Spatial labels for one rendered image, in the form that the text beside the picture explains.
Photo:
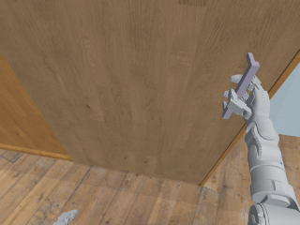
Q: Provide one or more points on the robot right forearm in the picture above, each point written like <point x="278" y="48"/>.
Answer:
<point x="269" y="183"/>

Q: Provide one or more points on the wardrobe door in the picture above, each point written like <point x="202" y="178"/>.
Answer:
<point x="136" y="85"/>
<point x="21" y="122"/>

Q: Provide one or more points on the right robot upper arm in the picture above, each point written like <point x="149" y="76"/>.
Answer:
<point x="268" y="214"/>

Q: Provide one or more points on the robot left hand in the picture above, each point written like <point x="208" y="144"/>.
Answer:
<point x="65" y="218"/>

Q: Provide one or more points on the robot right hand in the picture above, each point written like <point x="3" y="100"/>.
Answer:
<point x="249" y="107"/>

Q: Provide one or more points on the handle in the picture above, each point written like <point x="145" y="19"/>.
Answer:
<point x="243" y="84"/>

